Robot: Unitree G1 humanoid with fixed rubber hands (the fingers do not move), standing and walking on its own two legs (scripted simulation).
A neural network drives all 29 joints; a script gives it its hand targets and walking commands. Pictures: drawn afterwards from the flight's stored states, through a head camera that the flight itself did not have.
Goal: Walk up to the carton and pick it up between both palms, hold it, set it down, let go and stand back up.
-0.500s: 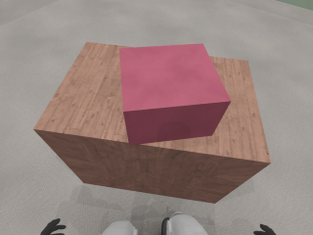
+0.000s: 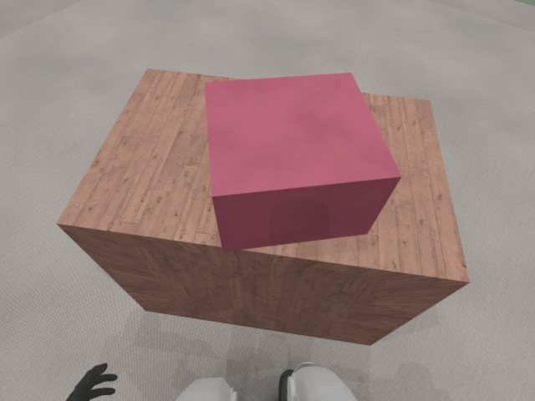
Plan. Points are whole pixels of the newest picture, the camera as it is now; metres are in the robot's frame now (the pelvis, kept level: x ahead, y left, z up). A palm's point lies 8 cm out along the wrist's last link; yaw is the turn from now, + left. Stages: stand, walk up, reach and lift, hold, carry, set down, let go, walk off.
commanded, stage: walk up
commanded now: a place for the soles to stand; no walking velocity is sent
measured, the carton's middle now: (288, 160) +0.52 -0.03 -0.02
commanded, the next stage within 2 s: none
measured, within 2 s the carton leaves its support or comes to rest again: neither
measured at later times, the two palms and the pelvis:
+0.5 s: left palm out of the picture +0.10 +0.29 -0.12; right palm out of the picture +0.10 -0.30 -0.11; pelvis +0.01 +0.00 +0.00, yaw +0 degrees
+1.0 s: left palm out of the picture +0.11 +0.29 -0.11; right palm out of the picture +0.09 -0.30 -0.11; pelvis +0.01 +0.00 +0.00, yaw +0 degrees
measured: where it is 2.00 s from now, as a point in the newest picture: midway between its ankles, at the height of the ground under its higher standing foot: outside the picture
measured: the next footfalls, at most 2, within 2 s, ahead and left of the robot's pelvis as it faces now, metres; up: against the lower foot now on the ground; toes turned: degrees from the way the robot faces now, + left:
none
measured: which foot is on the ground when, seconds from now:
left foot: down 0.00-1.00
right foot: down 0.00-1.00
